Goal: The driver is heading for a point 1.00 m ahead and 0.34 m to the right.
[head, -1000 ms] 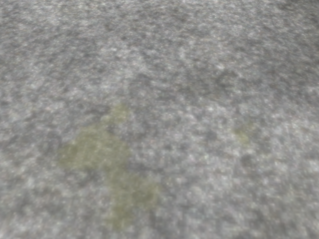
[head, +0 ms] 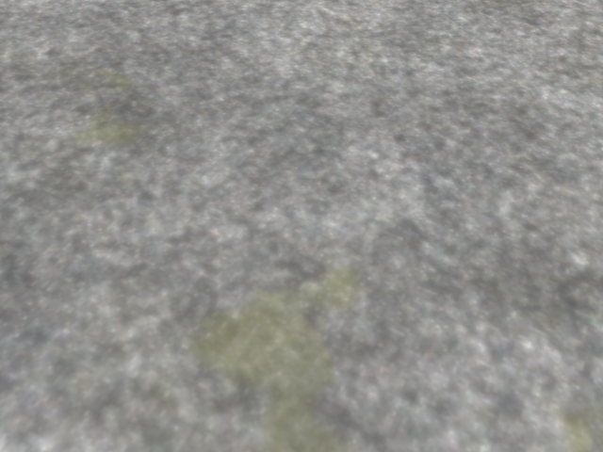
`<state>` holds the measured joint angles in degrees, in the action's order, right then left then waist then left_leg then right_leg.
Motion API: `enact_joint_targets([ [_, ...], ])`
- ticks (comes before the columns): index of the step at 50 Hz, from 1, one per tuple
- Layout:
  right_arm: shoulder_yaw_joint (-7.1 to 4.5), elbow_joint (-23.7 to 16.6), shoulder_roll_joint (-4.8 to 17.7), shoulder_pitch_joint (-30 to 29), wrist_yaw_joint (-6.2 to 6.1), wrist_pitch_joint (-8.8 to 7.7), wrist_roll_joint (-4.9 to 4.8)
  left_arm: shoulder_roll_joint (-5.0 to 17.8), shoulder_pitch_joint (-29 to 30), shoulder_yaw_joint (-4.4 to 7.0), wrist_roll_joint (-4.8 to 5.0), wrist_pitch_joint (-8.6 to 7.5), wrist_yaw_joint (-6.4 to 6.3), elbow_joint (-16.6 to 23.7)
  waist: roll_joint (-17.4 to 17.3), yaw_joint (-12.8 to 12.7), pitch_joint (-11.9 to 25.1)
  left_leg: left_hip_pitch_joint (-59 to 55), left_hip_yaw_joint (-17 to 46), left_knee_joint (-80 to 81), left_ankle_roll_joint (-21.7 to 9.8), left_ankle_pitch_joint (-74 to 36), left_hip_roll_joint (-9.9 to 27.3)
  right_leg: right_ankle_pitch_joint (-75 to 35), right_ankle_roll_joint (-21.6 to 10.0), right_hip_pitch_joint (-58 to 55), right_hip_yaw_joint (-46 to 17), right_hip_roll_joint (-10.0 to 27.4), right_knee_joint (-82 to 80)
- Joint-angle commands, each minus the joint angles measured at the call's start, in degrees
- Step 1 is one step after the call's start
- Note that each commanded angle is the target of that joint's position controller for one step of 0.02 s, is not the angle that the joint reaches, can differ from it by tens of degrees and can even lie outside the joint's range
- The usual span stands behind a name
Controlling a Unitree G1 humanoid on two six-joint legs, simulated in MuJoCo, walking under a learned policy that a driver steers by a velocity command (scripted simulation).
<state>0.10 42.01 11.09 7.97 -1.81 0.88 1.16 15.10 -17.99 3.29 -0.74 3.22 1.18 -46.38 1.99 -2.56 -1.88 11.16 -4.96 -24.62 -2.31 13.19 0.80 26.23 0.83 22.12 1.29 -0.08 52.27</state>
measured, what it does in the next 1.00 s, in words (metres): steps on the spot, turning right: right foot, then left foot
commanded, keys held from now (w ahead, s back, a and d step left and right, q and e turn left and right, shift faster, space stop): e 0.70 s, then no key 0.26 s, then w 0.04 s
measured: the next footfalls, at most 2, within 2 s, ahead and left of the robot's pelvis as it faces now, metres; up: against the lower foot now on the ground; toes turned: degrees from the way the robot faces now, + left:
right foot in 0.18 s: -0.01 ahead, -0.10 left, +0.00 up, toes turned -10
left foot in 0.72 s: +0.07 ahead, +0.07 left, +0.00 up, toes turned -30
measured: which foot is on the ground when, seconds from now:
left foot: down 0.00-0.18, up 0.20-0.70, down 0.72-1.00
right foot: up 0.00-0.16, down 0.18-0.72, up 0.74-1.00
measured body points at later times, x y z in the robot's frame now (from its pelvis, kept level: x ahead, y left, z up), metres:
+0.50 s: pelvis -0.03 -0.03 +0.00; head -0.01 -0.06 +0.45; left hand +0.15 +0.22 -0.09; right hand +0.00 -0.33 -0.13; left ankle +0.02 +0.11 -0.68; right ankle -0.05 -0.10 -0.74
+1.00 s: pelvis -0.02 +0.01 +0.00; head +0.01 +0.02 +0.45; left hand +0.21 +0.19 -0.13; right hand -0.05 -0.28 -0.10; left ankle +0.03 +0.09 -0.74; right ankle -0.13 -0.09 -0.70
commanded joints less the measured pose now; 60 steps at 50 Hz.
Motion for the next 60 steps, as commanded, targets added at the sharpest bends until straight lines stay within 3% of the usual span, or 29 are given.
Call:
enact_joint_targets([
  [1, -3.12, -2.0, 9.3, 2.2, -0.62, -0.17, 0.14, 3.3, 2.1, 0.96, 0.07, 0.02, -0.03, 4.7, -10.0, 3.2, 3.6, -8.4, 7.4, 3.6, -9.7, -27.5, 15.0, 1.4, 0.5, 4.5, 0.6, 0.8, -1.5],
  [6, -4.62, -1.3, 11.7, 1.8, 0.08, 0.01, 0.30, 3.4, 1.9, 0.96, 0.59, 0.09, 0.43, 6.7, -11.2, 3.2, 5.0, -6.4, 7.4, 0.5, -9.3, -26.2, 16.8, 0.7, -1.5, -2.3, 3.4, 0.0, -11.9],
  [8, -5.14, -1.1, 12.5, 0.4, 0.16, 0.28, -0.13, 3.0, -0.9, 0.83, 0.44, -0.72, 0.46, 6.3, -9.1, 0.3, 5.3, -2.1, 4.3, -4.4, -5.4, -19.8, 15.2, -9.9, -3.0, -9.8, 4.4, -1.0, -24.5],
  [9, -5.16, -0.8, 11.5, 1.7, 0.32, 0.36, 0.02, 5.6, -1.4, 1.37, -0.35, -1.48, 0.11, 6.3, -3.0, 0.1, 4.7, 3.7, 1.1, -11.3, -1.3, -9.2, 12.2, -15.5, -4.3, -14.3, -3.0, 1.9, -32.1],
  [10, -4.14, -3.1, 6.9, 2.9, 0.71, 0.75, 0.64, 13.3, -2.5, 2.90, -0.88, -2.40, -0.30, 7.5, 13.6, 1.9, 4.4, 18.3, -4.3, -26.5, 3.5, 16.1, 3.7, -36.5, -8.5, -21.0, -25.1, 18.7, -34.0],
  [11, -3.64, -5.2, 7.4, -3.2, 0.00, 1.66, 0.36, 16.7, -6.1, 4.24, -0.33, -2.19, -0.37, 6.7, 14.2, -2.5, 2.5, 23.7, 2.5, -33.5, 3.6, 24.7, -1.8, -46.7, -17.0, -16.9, -30.3, 23.0, -34.7],
  [12, -3.88, -4.7, 8.5, -3.4, 0.02, 1.97, 0.13, 13.9, -5.3, 3.69, -0.11, -1.83, -0.56, 6.7, 7.1, -1.2, 1.0, 24.2, 5.9, -38.4, 3.5, 21.2, -0.1, -42.5, -18.0, -16.2, -26.1, 20.4, -34.7],
  [13, -4.16, -3.8, 9.1, -2.5, 0.44, 1.75, -0.47, 11.4, -0.9, 2.93, 0.37, -1.47, -0.83, 7.4, 4.2, 0.9, -0.3, 23.9, 7.0, -38.7, 3.2, 15.7, 0.7, -36.8, -16.3, -14.8, -21.8, 16.5, -35.0],
  [14, -4.44, -2.9, 9.9, -1.3, 0.68, 1.35, -0.58, 10.0, 3.0, 2.46, 0.43, -1.13, -1.04, 8.1, 3.5, 2.6, -0.7, 23.7, 7.2, -37.4, 3.3, 11.5, 1.0, -34.6, -14.0, -14.7, -18.9, 13.0, -35.1],
  [16, -4.81, -1.6, 10.7, 1.5, 1.20, 1.28, 0.52, 8.9, 4.5, 2.18, 0.86, -1.17, -1.25, 9.1, 3.8, 2.9, 2.5, 22.1, 6.4, -38.9, 4.2, 7.5, 0.0, -38.1, -13.1, -16.6, -16.4, 10.2, -34.3],
  [19, -4.56, -2.0, 9.7, 1.7, 1.41, 1.62, 0.15, 9.8, 2.1, 2.59, 0.90, -1.52, -1.09, 8.7, 2.5, 2.1, 3.6, 23.0, 6.9, -36.9, 5.0, 6.3, -0.3, -36.7, -13.3, -18.8, -17.5, 9.9, -34.0],
  [28, -4.01, -4.4, 10.1, -1.2, 0.71, 1.22, -0.09, 11.9, 1.1, 3.40, -0.25, -0.98, -0.96, 9.7, 4.7, 0.0, 2.6, 19.0, 8.2, -23.2, 4.7, 8.8, -2.1, -27.2, -14.8, -15.0, -26.2, 9.1, -32.4],
  [33, -3.56, -5.3, 10.4, 1.2, 0.15, 0.21, -0.99, 12.3, 4.4, 3.74, -0.39, -0.66, -0.33, 10.6, 5.6, 1.5, 4.0, 9.5, 8.5, -13.6, 2.8, 9.7, -4.4, -33.6, -12.6, -11.6, -31.1, 7.5, -29.7],
  [35, -3.39, -4.6, 10.1, 5.4, -0.54, -0.50, -0.90, 11.6, 7.4, 3.58, 0.38, -0.64, -0.38, 11.0, 4.9, 4.6, 4.1, 0.3, 8.3, -0.2, 1.9, 2.9, -4.5, -30.0, -8.9, -7.7, -31.0, 4.6, -27.4],
  [36, -3.79, -4.3, 12.0, 7.0, -1.12, -0.99, -0.35, 9.7, 7.3, 2.99, 0.81, -0.89, -0.63, 11.2, 1.5, 4.9, 4.7, -5.3, 12.4, 6.8, 0.9, 0.4, 0.6, -21.5, -5.8, -3.8, -28.1, 1.7, -23.9],
  [37, -4.16, -5.5, 15.9, 5.2, -1.55, -1.06, 0.34, 4.5, 2.3, 1.73, 0.55, -1.15, -0.77, 11.0, -11.3, 1.6, 6.1, -9.9, 27.1, 11.8, -2.6, 0.4, 15.5, -1.7, -2.4, 1.5, -17.8, -5.4, -11.8],
  [38, -4.92, -6.3, 19.3, 2.8, -0.90, -0.57, 0.49, 8.6, 1.9, 2.77, -0.56, -0.89, -1.42, 11.0, -14.5, 1.7, 3.5, -3.1, 35.8, 11.6, -9.7, -7.0, 21.3, 8.9, -1.4, 7.1, -9.3, -11.1, -2.2],
  [39, -4.42, -6.1, 16.1, 3.9, -0.27, -0.53, 0.21, 10.7, 2.1, 3.35, -1.34, -0.70, -1.53, 10.2, -9.9, 1.6, 3.1, -0.7, 33.7, 10.3, -12.1, -11.1, 20.8, 7.5, -1.0, 5.3, -10.8, -7.7, 5.5],
  [40, -3.40, -6.2, 12.6, 1.3, 0.18, -0.71, -0.33, 10.3, 2.1, 3.36, -0.99, -0.54, -1.17, 9.0, -7.5, 0.5, 1.6, 1.0, 27.5, 9.5, -11.1, -12.7, 16.9, 3.7, -0.7, 4.5, -11.1, -6.9, 8.5],
  [41, -3.01, -6.6, 11.2, -1.0, 0.39, -0.76, -0.14, 9.5, 1.3, 3.16, -0.51, -0.30, -0.78, 7.9, -7.7, -0.2, 1.2, 1.4, 21.8, 8.8, -9.3, -15.1, 13.0, 0.8, 0.0, 3.7, -10.4, -6.8, 10.5],
  [43, -2.87, -6.3, 11.0, -0.7, 0.03, -1.06, -0.04, 8.4, 0.9, 2.70, -0.21, 0.09, -0.05, 7.1, -10.5, 0.4, 2.8, -1.8, 16.6, 7.3, -8.4, -21.8, 9.7, -1.4, 1.2, 3.9, -9.1, -7.0, 11.0],
  [48, -2.84, -3.6, 10.8, 3.5, 0.29, -1.33, -0.08, 5.2, 5.3, 0.82, 0.24, 0.89, -0.20, 6.8, -11.3, 3.3, 3.9, -6.1, 15.5, 5.8, -8.9, -19.0, 9.9, 0.6, 2.0, -0.4, -6.6, -4.9, -5.3],
  [51, -4.09, -1.6, 13.8, 7.2, 1.42, -0.20, 0.74, 5.6, 6.2, 0.10, -0.29, 0.53, -0.37, 6.2, -14.3, 5.2, 3.1, -3.3, 18.8, 9.8, -9.5, 7.7, 9.5, 3.5, -0.2, -5.9, -0.6, -5.2, -15.3],
  [54, -4.50, -0.4, 13.2, 7.1, 1.88, 0.97, -0.22, 4.0, 1.5, -0.71, -0.68, -1.23, -0.73, 3.1, -9.7, 1.3, -0.9, 7.9, 18.1, 8.6, -7.2, 20.6, 7.5, -6.9, -4.7, -19.4, 1.7, -5.1, -32.9],
  [55, -4.15, -1.0, 11.4, 5.7, 1.73, 0.61, -0.14, 5.1, -1.8, -0.65, -1.03, -2.15, -1.08, 1.8, -6.2, -0.6, -0.8, 15.7, 16.3, 4.3, -5.0, 21.5, 5.8, -5.5, -6.6, -27.6, -3.6, -1.7, -34.7],
  [56, -2.97, -3.8, 7.1, 1.5, 2.03, -0.18, -0.53, 9.8, -7.2, 0.16, -1.68, -3.02, -1.58, 1.0, 5.8, -3.6, 0.8, 26.5, 8.6, -10.0, -1.9, 20.3, 0.1, 10.1, -10.1, -34.3, -21.4, 11.1, -41.1],
  [57, -3.23, -6.4, 9.1, -4.4, 1.92, -0.91, 0.07, 14.5, -8.9, 1.72, -1.13, -3.55, -1.50, -0.2, 10.6, -5.4, -6.5, 34.9, 2.9, -18.5, -0.8, 16.5, -3.5, 18.2, -14.9, -27.2, -36.8, 20.7, -48.2],
  [58, -4.18, -6.6, 11.9, -5.6, 2.09, -1.46, 0.48, 11.7, -6.8, 1.05, -1.29, -4.17, -1.63, -0.6, 4.7, -3.4, -10.7, 34.5, 6.6, -23.4, -1.0, 12.2, 0.4, 14.6, -16.3, -23.6, -35.0, 20.3, -48.2],
  [60, -4.40, -3.6, 11.7, -0.1, 3.36, -2.27, 0.39, 8.4, -2.4, 0.19, -0.63, -5.45, -1.46, 0.0, 4.8, 0.2, -8.2, 32.7, 6.5, -25.9, -0.4, 6.8, 1.4, 5.4, -13.7, -25.7, -26.3, 14.9, -48.1],
])
Keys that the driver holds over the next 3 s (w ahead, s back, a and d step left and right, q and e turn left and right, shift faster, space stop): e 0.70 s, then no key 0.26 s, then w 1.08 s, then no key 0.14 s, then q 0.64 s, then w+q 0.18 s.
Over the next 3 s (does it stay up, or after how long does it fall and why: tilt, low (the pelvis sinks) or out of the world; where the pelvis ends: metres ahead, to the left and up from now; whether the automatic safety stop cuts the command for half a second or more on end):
stays up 0.54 -0.27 0.00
